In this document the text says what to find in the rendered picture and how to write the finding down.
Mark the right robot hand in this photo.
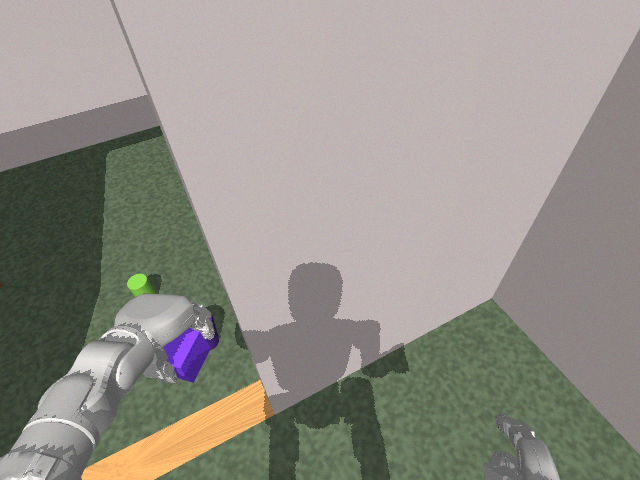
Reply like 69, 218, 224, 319
484, 414, 560, 480

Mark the left robot hand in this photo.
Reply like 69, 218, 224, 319
114, 294, 215, 384

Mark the left robot arm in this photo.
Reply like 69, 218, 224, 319
0, 326, 154, 480

